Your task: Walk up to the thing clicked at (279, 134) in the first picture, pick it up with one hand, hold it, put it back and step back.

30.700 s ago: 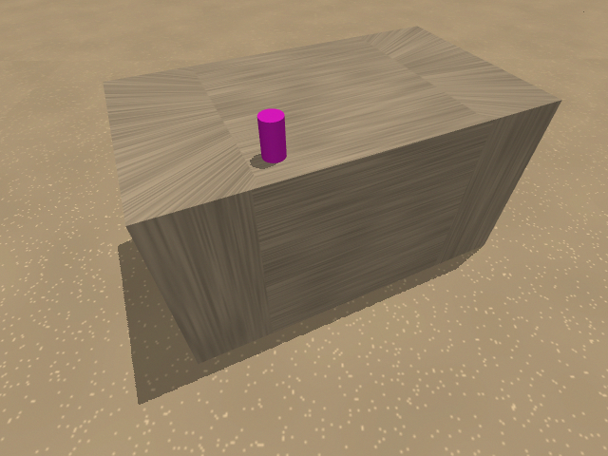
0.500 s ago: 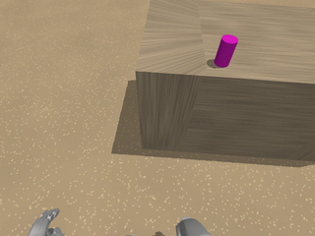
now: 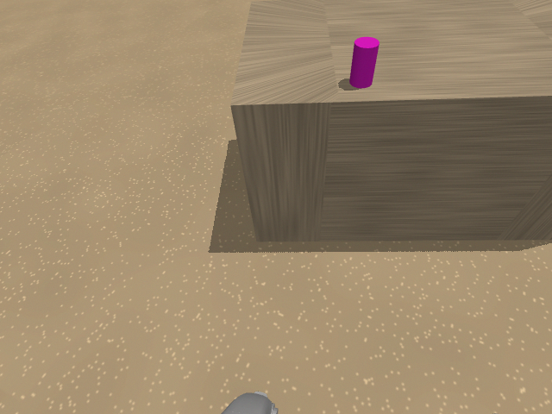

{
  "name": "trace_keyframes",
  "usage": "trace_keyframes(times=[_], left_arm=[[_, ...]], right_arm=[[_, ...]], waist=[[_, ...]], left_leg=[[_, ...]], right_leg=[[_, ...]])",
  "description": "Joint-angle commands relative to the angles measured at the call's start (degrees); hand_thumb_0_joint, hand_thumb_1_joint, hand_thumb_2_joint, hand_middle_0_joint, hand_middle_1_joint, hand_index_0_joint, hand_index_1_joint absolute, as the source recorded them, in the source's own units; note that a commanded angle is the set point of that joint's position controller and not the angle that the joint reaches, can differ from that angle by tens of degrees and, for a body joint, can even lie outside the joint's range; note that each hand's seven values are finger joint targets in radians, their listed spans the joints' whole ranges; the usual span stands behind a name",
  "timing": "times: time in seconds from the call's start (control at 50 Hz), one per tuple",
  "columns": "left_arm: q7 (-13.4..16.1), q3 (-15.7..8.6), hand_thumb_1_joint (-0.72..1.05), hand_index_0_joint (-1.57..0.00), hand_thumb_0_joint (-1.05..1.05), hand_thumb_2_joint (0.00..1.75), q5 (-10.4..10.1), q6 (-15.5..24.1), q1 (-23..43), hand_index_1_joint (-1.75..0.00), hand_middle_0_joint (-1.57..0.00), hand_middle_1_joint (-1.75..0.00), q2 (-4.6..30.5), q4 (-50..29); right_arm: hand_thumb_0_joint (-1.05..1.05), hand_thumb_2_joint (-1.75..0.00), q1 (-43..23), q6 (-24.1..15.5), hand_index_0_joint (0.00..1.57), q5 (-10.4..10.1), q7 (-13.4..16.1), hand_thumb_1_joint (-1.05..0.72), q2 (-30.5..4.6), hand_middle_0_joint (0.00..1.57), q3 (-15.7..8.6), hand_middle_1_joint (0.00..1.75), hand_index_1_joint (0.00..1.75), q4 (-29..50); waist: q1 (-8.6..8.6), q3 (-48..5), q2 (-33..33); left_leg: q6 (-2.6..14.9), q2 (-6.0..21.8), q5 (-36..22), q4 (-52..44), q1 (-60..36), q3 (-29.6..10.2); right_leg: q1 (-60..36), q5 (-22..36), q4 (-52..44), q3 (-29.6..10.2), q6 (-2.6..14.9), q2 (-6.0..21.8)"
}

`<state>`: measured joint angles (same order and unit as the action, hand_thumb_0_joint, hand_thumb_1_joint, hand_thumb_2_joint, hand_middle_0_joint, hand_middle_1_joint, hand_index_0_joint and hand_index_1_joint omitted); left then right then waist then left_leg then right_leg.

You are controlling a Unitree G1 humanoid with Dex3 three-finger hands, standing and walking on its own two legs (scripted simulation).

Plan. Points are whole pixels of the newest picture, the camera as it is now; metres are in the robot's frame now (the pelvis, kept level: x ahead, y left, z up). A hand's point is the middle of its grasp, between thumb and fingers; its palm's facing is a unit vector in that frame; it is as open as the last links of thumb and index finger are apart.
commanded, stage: step back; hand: right
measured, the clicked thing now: (363, 63) +0.99 -0.14 -0.01
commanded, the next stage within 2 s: stand in 1.28 s
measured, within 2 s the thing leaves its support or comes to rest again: neither
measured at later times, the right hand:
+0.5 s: hand out of the picture +0.00 -0.27 -0.14, palm faces -0.08 +0.92 -0.39, open 7.4 cm
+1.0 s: hand out of the picture +0.04 -0.24 -0.14, palm faces -0.09 +0.94 -0.33, open 7.4 cm
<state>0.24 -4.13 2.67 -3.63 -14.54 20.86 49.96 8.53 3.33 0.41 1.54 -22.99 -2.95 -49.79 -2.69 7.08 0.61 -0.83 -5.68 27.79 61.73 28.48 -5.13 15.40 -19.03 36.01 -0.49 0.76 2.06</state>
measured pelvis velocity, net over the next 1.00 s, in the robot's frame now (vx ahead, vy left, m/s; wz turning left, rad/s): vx -0.08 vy -0.01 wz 0.08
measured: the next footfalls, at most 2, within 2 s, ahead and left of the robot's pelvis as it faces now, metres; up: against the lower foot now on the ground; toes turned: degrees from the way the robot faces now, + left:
left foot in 0.14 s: -0.04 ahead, +0.11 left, +0.00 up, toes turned +2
right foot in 0.38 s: -0.05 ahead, -0.14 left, +0.00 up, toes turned +4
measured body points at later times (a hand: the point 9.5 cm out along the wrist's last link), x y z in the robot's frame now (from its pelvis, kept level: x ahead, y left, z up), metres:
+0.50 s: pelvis -0.10 -0.01 +0.00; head -0.10 -0.01 +0.45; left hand -0.07 +0.30 -0.13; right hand +0.01 -0.32 -0.11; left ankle -0.08 +0.11 -0.72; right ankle -0.09 -0.14 -0.73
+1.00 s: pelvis -0.08 -0.01 +0.01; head -0.07 +0.00 +0.46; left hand -0.02 +0.31 -0.12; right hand +0.05 -0.29 -0.12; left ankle -0.08 +0.11 -0.73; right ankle -0.09 -0.14 -0.73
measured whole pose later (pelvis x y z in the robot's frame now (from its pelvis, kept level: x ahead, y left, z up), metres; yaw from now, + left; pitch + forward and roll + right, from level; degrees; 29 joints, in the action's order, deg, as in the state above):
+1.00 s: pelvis -0.08 -0.01 +0.01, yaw +5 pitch -2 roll -1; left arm -0.1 -2.4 0.7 0.7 -5.8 20.8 62.5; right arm 5.1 -0.9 0.9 0.0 -18.4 -1.5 -61.8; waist -1.1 2.8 0.1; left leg 0.1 -0.3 14.1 27.0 11.0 -2.3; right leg 7.2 -15.3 24.4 0.3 -1.2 0.9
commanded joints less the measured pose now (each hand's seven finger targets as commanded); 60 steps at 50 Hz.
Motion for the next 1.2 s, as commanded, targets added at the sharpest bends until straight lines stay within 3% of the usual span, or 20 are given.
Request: trace_keyframes(times=[0.0, 0.08, 0.1, 0.12, 0.14, 0.16, 0.22, 0.32, 0.34, 0.36, 0.38, 0.4, 0.44, 0.52, 0.6, 0.7, 0.76, 0.86, 0.96, 1.18], left_arm=[[1.6, -3.7, 0.9, -0.2, 0.0, 0.9, 0.5, 2.3, 4.8, -0.3, -0.2, -0.3, 14.9, -8.2], [1.0, -3.5, 0.9, -0.2, 0.0, 0.9, -0.9, 1.3, 4.3, -0.3, -0.2, -0.3, 15.1, -7.7], [0.7, -2.7, 0.9, -0.2, 0.0, 0.9, -1.0, 1.1, 3.7, -0.3, -0.2, -0.3, 13.0, -7.7], [0.4, -1.9, 0.9, -0.2, 0.0, 0.9, -1.2, 1.1, 1.8, -0.3, -0.2, -0.3, 10.2, -7.6], [0.9, -2.6, 0.9, -0.2, 0.0, 0.9, -2.0, 1.0, 7.8, -0.3, -0.2, -0.3, 12.2, -7.8], [1.1, -3.2, 0.9, -0.2, 0.0, 0.9, -1.2, 0.8, 10.3, -0.3, -0.2, -0.3, 13.7, -6.8], [0.1, -2.7, 0.9, -0.2, 0.0, 0.9, -2.3, 1.2, 5.7, -0.3, -0.2, -0.3, 12.2, -3.6], [-0.6, -2.7, 0.9, -0.2, 0.0, 0.9, -1.2, 3.7, 4.1, -0.3, -0.2, -0.3, 10.5, 0.4], [-0.2, -2.9, 0.9, -0.2, 0.0, 0.9, -0.8, 4.3, 2.6, -0.3, -0.2, -0.3, 11.1, 1.8], [0.0, -3.6, 0.9, -0.2, 0.0, 0.9, -0.1, 4.9, 0.9, -0.3, -0.2, -0.3, 13.5, 2.5], [0.1, -4.2, 0.9, -0.2, 0.0, 0.9, -0.1, 5.2, 1.8, -0.3, -0.2, -0.3, 17.3, 2.2], [-0.1, -4.1, 0.9, -0.2, 0.0, 0.9, 0.2, 5.3, 7.7, -0.3, -0.2, -0.3, 19.3, 0.8], [0.1, -2.9, 0.9, -0.2, 0.0, 0.9, -0.4, 6.1, 11.1, -0.3, -0.2, -0.3, 14.7, 0.0], [-0.6, -1.9, 0.9, -0.2, 0.0, 0.9, -0.6, 5.4, 12.0, -0.3, -0.2, -0.3, 14.0, 1.7], [-0.9, -0.8, 0.9, -0.2, 0.0, 0.9, -2.0, 4.7, 9.8, -0.3, -0.2, -0.3, 11.5, 4.2], [-0.6, -0.8, 0.9, -0.2, 0.0, 0.9, -2.0, 5.5, 7.3, -0.3, -0.2, -0.3, 11.6, 7.6], [-0.5, -0.5, 0.9, -0.2, 0.0, 0.9, -1.9, 5.8, 8.3, -0.3, -0.2, -0.3, 12.1, 8.1], [0.1, -0.3, 0.9, -0.2, 0.0, 0.9, -2.1, 6.0, 9.3, -0.3, -0.2, -0.3, 12.5, 9.1], [0.5, -0.6, 0.9, -0.2, 0.0, 0.9, -2.1, 5.5, 10.8, -0.3, -0.2, -0.3, 12.3, 8.7], [0.4, -0.5, 0.9, -0.2, 0.0, 0.9, -1.6, 5.2, 13.6, -0.3, -0.2, -0.3, 12.3, 8.5]], right_arm=[[0.0, -0.9, -0.8, -2.6, 0.2, 0.7, 0.6, -0.9, -8.4, 0.2, -2.1, 0.3, 0.3, 5.4], [0.0, -0.9, 4.6, -3.8, 0.2, 1.2, 0.4, -0.9, -7.7, 0.2, -2.6, 0.3, 0.3, 1.9], [0.0, -0.9, 5.5, -4.2, 0.2, 1.6, 0.6, -0.9, -9.1, 0.2, -3.2, 0.3, 0.3, 0.9], [0.0, -0.9, 4.6, -4.5, 0.2, 2.3, 0.6, -0.9, -13.3, 0.2, -4.0, 0.3, 0.3, 0.9], [0.0, -0.9, 1.6, -4.5, 0.2, 1.6, 0.1, -0.9, -19.1, 0.2, -4.4, 0.3, 0.3, 1.9], [0.0, -0.9, 0.2, -4.8, 0.2, 1.9, 0.1, -0.9, -18.5, 0.2, -4.7, 0.3, 0.3, 2.0], [0.0, -0.9, -3.6, -5.7, 0.2, 1.9, 0.6, -0.9, -13.5, 0.2, -2.5, 0.3, 0.3, 1.7], [0.0, -0.9, -2.6, -4.2, 0.2, 2.3, -0.7, -0.9, -13.3, 0.2, -3.0, 0.3, 0.3, 0.1], [0.0, -0.9, -2.5, -4.0, 0.2, 1.7, -0.8, -0.9, -11.2, 0.2, -2.3, 0.3, 0.3, -0.1], [0.0, -0.9, -1.8, -4.0, 0.2, 1.4, -0.9, -0.9, -9.1, 0.2, -1.6, 0.3, 0.3, 0.5], [0.0, -0.9, -3.3, -4.0, 0.2, 1.2, -1.0, -0.9, -6.9, 0.2, -1.2, 0.3, 0.3, 1.0], [0.0, -0.9, -2.9, -3.9, 0.2, 1.4, -0.7, -0.9, -9.5, 0.2, -2.2, 0.3, 0.3, -0.5], [0.0, -0.9, -1.1, -4.5, 0.2, 0.6, -1.6, -0.9, -9.1, 0.2, -2.0, 0.3, 0.3, -2.0], [0.0, -0.9, 2.7, -5.2, 0.2, 1.2, -1.7, -0.9, -7.9, 0.2, -2.1, 0.3, 0.3, -4.5], [0.0, -0.9, -2.3, -5.9, 0.2, 1.5, -1.5, -0.9, -12.0, 0.2, -2.3, 0.3, 0.3, -4.4], [0.0, -0.9, -4.4, -6.0, 0.2, 1.2, -1.5, -0.9, -10.1, 0.2, -1.5, 0.3, 0.3, -5.8], [0.0, -0.9, -4.6, -5.9, 0.2, 1.1, -1.4, -0.9, -9.4, 0.2, -1.3, 0.3, 0.3, -6.5], [0.0, -0.9, -4.7, -6.2, 0.2, 0.3, -0.9, -0.9, -8.3, 0.2, -1.1, 0.3, 0.3, -7.9], [0.0, -0.9, -4.8, -5.6, 0.2, 0.3, -0.7, -0.9, -7.6, 0.2, -1.2, 0.3, 0.3, -8.4], [0.0, -0.9, -8.1, -5.0, 0.2, 0.8, -1.0, -0.9, -7.4, 0.2, -1.1, 0.3, 0.3, -8.6]], waist=[[0.17, -7.4, -11.4], [1.37, -10.8, -10.5], [1.33, -11.7, -7.9], [-0.01, -11.2, 3.8], [3.14, -10.0, 11.1], [3.76, -6.5, 7.9], [0.15, -4.9, 6.3], [1.3, -5.4, 8.5], [0.17, -6.3, 6.2], [0.02, -7.0, -0.4], [-0.58, -5.4, -9.1], [0.88, -1.7, -9.0], [2.72, -0.5, -2.7], [3.86, -4.1, -8.0], [1.52, -2.8, 4.0], [0.73, -6.3, 6.0], [1.37, -7.3, 4.3], [1.73, -10.8, 0.3], [2.06, -12.0, -1.4], [2.15, -9.1, 0.0]], left_leg=[[-0.25, 3.0, 2.8, -10.1, -1.6, 2.3], [0.95, 2.8, -12.4, -39.2, -13.5, 8.5], [2.14, 5.8, -15.4, -42.0, -19.7, 2.9], [6.26, 16.7, -15.0, -43.4, -24.3, -13.9], [15.03, 26.9, -16.7, -44.0, -12.9, -23.7], [16.88, 28.1, -12.2, -45.4, -6.3, -25.5], [11.61, 19.8, -17.4, -40.8, -7.8, -10.2], [8.58, 16.0, -2.7, -38.6, -8.7, -5.9], [6.26, 14.9, -3.7, -35.1, -5.4, -4.6], [3.71, 11.8, -2.9, -29.0, 0.4, -2.0], [1.61, 5.7, 2.4, -23.1, 3.6, 1.6], [0.41, 6.9, 3.5, -16.1, -4.6, 0.5], [0.93, 6.6, -1.7, -19.0, -6.7, 0.0], [1.82, 5.2, -7.8, -32.5, -19.4, 3.8], [7.43, 17.7, 9.7, -48.8, -8.3, -15.3], [3.35, 13.1, -5.1, -45.0, -10.1, -7.1], [2.66, 12.3, -9.4, -43.6, -12.7, -5.2], [2.69, 11.7, -32.9, -37.8, -18.7, -1.4], [2.79, 11.3, -36.3, -36.3, -20.0, 0.4], [2.53, 11.4, -28.3, -39.6, -18.2, 0.1]], right_leg=[[-8.3, 30.2, -6.3, -8.4, 10.47, 12.2], [-9.9, 24.6, 1.6, -7.1, 7.84, 10.0], [-3.4, 18.8, 4.5, -7.1, 5.66, 9.4], [8.5, 3.0, 10.4, -4.1, 2.51, 4.0], [7.3, -16.4, 17.6, -1.4, 0.32, -1.0], [5.2, -16.0, 23.8, -6.5, 0.49, -0.5], [4.1, -9.0, 20.7, -6.6, 0.85, -1.2], [-7.2, -4.0, -11.5, 2.1, 1.03, -3.2], [-12.6, -0.2, -14.5, -0.1, 1.84, -2.7], [-17.0, -4.7, -16.7, -9.4, 3.44, 1.9], [-9.5, -20.7, -22.3, -25.2, 8.14, 12.6], [5.4, -28.8, -24.6, -29.5, 12.24, 18.9], [3.5, -17.5, -21.1, -20.0, 9.8, 13.2], [7.0, -9.5, -16.5, -10.6, 5.62, 8.4], [-0.6, -6.7, -5.0, -1.4, 1.01, -0.2], [-8.5, 1.6, -12.6, -3.3, 2.02, 1.2], [-8.5, 4.7, -14.2, -3.8, 2.27, 2.6], [-11.0, 19.1, -14.2, -3.7, 1.69, 4.7], [-11.7, 24.8, -12.6, -3.1, 1.68, 5.1], [-11.4, 17.9, -15.5, -3.4, 1.43, 5.0]])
